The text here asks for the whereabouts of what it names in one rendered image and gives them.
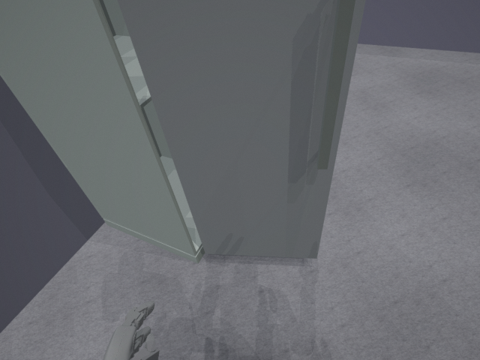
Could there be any handle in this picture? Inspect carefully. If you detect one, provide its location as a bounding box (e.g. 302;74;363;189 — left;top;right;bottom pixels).
316;0;356;170

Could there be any left robot hand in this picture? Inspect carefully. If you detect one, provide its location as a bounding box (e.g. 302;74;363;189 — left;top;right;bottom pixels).
103;301;160;360

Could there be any fridge door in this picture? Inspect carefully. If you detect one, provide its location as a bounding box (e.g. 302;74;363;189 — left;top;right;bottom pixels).
118;0;366;259

